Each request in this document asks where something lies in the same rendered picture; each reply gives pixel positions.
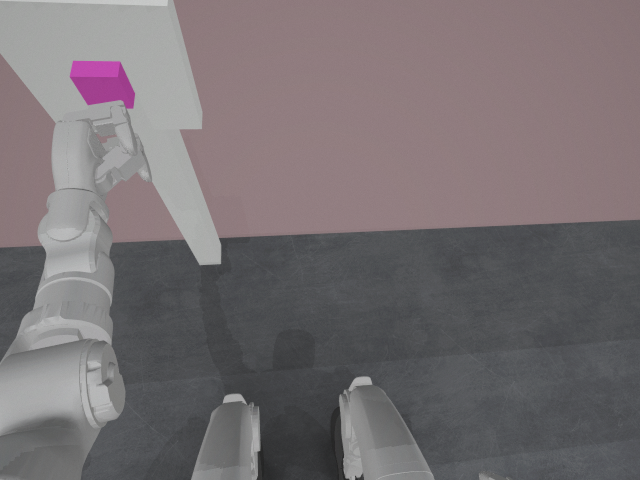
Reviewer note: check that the button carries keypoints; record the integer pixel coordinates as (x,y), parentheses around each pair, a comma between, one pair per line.
(102,81)

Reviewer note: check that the left robot upper arm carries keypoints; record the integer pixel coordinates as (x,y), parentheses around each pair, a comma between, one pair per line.
(53,403)

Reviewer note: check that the right robot shin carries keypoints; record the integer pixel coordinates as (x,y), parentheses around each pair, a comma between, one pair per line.
(352,459)

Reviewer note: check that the panel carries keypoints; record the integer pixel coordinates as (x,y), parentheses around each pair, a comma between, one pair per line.
(40,39)

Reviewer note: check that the robot left hand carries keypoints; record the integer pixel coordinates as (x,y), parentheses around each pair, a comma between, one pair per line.
(77,152)

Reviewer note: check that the robot left forearm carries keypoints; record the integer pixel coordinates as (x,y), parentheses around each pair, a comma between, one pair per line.
(75,293)

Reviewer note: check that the right robot foot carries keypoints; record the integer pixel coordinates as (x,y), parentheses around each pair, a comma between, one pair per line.
(337,445)

